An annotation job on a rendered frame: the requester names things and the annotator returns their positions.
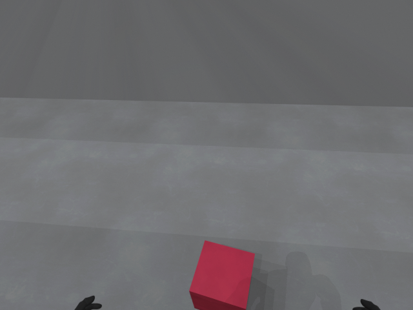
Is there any left robot hand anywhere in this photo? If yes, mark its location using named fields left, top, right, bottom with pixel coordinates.
left=74, top=296, right=102, bottom=310

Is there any carton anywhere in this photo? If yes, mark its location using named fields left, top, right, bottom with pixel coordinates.
left=189, top=240, right=255, bottom=310

